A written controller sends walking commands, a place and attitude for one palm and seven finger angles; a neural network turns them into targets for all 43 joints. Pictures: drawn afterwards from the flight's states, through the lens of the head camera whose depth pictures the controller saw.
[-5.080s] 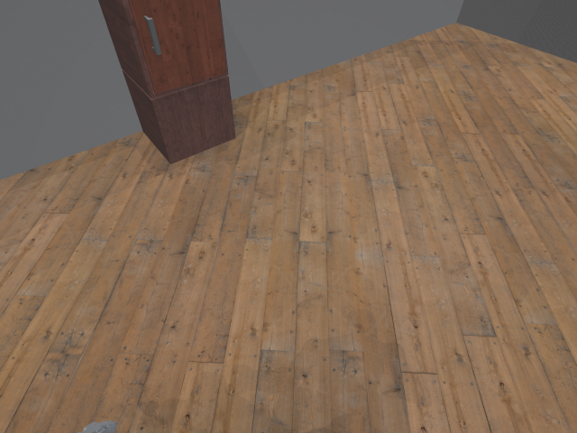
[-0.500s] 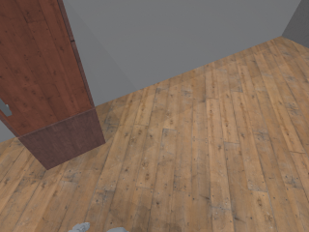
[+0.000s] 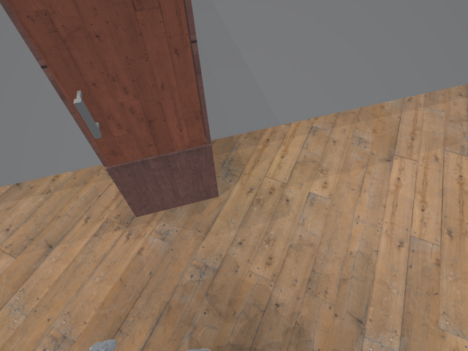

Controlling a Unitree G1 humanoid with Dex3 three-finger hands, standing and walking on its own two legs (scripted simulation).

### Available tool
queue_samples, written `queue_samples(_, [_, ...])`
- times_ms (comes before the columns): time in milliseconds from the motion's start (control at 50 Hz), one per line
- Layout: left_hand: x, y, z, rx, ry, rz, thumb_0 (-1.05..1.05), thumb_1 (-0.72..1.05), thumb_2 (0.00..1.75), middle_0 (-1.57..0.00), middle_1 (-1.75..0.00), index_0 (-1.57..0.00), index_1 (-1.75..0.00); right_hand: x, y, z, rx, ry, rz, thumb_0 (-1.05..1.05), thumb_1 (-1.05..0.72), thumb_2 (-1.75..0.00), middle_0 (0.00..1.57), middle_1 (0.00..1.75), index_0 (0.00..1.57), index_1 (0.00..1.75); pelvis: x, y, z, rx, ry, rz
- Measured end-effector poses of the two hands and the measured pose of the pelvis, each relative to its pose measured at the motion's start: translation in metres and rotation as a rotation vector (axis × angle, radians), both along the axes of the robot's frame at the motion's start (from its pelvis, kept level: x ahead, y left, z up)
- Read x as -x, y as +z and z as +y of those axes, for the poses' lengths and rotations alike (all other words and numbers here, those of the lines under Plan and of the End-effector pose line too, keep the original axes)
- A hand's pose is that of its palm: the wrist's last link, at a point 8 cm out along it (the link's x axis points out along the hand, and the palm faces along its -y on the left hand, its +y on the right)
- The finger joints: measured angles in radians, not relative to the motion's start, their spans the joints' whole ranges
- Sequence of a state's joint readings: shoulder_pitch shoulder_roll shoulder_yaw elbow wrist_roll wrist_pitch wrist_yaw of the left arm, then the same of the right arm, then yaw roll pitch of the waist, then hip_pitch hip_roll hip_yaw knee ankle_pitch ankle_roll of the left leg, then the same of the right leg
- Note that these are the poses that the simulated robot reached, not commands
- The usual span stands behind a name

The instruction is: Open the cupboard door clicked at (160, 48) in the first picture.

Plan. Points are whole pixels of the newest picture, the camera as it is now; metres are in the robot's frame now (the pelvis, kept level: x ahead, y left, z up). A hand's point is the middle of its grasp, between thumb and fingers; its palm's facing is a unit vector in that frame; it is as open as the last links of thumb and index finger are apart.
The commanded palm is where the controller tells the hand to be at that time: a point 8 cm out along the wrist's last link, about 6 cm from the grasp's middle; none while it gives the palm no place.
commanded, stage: turn to face it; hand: left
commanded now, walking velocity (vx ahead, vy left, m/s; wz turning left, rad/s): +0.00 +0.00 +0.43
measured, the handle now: (88, 115) +0.73 +0.47 -0.08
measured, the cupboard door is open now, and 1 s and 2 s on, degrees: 0 0 0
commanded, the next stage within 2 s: take the last steps up to it in 0.30 s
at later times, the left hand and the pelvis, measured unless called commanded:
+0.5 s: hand out of the picture -0.05 +0.21 -0.18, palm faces +0.27 -0.93 -0.24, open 7.4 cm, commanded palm none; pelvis -0.01 +0.01 +0.00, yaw +12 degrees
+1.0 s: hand out of the picture +0.07 +0.20 -0.15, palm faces +0.33 -0.91 -0.23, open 7.3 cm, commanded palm none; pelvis +0.08 +0.01 +0.01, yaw +17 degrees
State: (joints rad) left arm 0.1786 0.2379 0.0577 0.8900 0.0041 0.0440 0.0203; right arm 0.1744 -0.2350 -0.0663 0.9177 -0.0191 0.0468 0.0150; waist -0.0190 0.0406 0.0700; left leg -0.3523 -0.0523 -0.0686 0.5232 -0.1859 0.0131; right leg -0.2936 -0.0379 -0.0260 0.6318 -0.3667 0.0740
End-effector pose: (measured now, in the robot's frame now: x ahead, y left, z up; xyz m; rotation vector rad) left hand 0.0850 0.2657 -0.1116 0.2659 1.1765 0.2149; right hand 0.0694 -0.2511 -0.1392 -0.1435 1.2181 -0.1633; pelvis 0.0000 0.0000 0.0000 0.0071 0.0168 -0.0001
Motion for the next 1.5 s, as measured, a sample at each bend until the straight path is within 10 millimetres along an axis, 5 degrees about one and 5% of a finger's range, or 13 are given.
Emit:
queue_samples(140, [0.032, 0.011, -0.032, 0.002, 0.066, -0.018, 0.01, 0.90, 0.90, -0.20, -0.30, -0.20, -0.30, -0.021, -0.005, -0.018, -0.026, 0.073, 0.012, 0.00, -0.91, -0.89, 0.20, 0.30, 0.20, 0.30, 0.004, 0.005, -0.019, -0.022, 0.088, -0.022])
queue_samples(280, [0.069, 0.003, -0.045, 0.051, 0.145, 0.032, 0.01, 0.90, 0.90, -0.20, -0.30, -0.20, -0.30, -0.040, 0.003, -0.013, -0.010, 0.157, 0.031, 0.00, -0.91, -0.89, 0.20, 0.30, 0.20, 0.30, 0.004, 0.009, -0.021, -0.040, 0.155, -0.019])
queue_samples(440, [0.136, -0.030, -0.021, 0.108, 0.279, 0.143, 0.00, 0.90, 0.90, -0.20, -0.30, -0.20, -0.30, -0.075, 0.010, 0.030, 0.047, 0.286, -0.028, 0.00, -0.91, -0.90, 0.20, 0.30, 0.20, 0.30, 0.011, -0.003, 0.004, 0.003, 0.216, -0.011])
queue_samples(540, [0.158, -0.033, -0.002, 0.120, 0.321, 0.209, 0.01, 0.90, 0.90, -0.20, -0.30, -0.20, -0.30, -0.074, 0.022, 0.056, 0.054, 0.324, -0.060, 0.00, -0.91, -0.89, 0.20, 0.30, 0.20, 0.30, 0.012, 0.002, 0.016, 0.003, 0.223, -0.029])
queue_samples(660, [0.134, -0.018, 0.009, 0.120, 0.308, 0.144, 0.01, 0.91, 0.90, -0.19, -0.30, -0.20, -0.30, -0.046, 0.020, 0.065, 0.028, 0.302, -0.001, 0.00, -0.92, -0.89, 0.20, 0.30, 0.20, 0.30, 0.001, 0.011, 0.024, 0.010, 0.250, -0.035])
queue_samples(820, [0.060, -0.010, 0.001, 0.098, 0.250, 0.036, 0.01, 0.91, 0.90, -0.19, -0.30, -0.20, -0.30, -0.001, -0.003, 0.041, -0.001, 0.227, 0.181, 0.00, -0.92, -0.89, 0.20, 0.30, 0.20, 0.30, -0.031, 0.006, 0.018, -0.019, 0.261, -0.042])
queue_samples(920, [0.030, -0.012, -0.015, 0.090, 0.268, -0.040, 0.00, 0.91, 0.90, -0.20, -0.30, -0.20, -0.30, 0.002, -0.018, 0.028, -0.018, 0.225, 0.292, 0.00, -0.92, -0.89, 0.20, 0.30, 0.20, 0.30, -0.057, -0.003, 0.010, -0.012, 0.290, -0.056])
queue_samples(1100, [0.062, -0.007, -0.028, 0.130, 0.372, 0.141, 0.00, 0.93, 0.90, -0.20, -0.30, -0.20, -0.30, -0.094, 0.002, 0.053, -0.030, 0.268, 0.175, 0.00, -0.92, -0.89, 0.19, 0.30, 0.20, 0.30, -0.103, 0.015, 0.025, -0.010, 0.311, -0.032])
queue_samples(1300, [0.080, -0.035, -0.012, 0.258, 0.482, 0.336, 0.00, 0.91, 0.90, -0.20, -0.30, -0.20, -0.30, -0.231, 0.006, 0.141, -0.002, 0.389, -0.015, 0.00, -0.92, -0.90, 0.19, 0.30, 0.20, 0.30, -0.159, -0.004, 0.090, 0.024, 0.315, -0.031])
queue_samples(1380, [0.052, -0.041, 0.019, 0.259, 0.452, 0.360, 0.01, 0.91, 0.90, -0.20, -0.30, -0.20, -0.30, -0.255, 0.008, 0.170, 0.004, 0.373, -0.071, 0.00, -0.92, -0.89, 0.20, 0.30, 0.20, 0.30, -0.177, -0.005, 0.112, 0.005, 0.293, -0.039])
queue_samples(1500, [-0.045, -0.029, 0.076, 0.190, 0.372, 0.194, 0.01, 0.91, 0.90, -0.19, -0.30, -0.20, -0.30, -0.256, 0.015, 0.175, 0.022, 0.301, -0.025, -0.02, -0.95, -0.89, 0.20, 0.30, 0.20, 0.30, -0.207, 0.008, 0.130, -0.008, 0.280, -0.029])
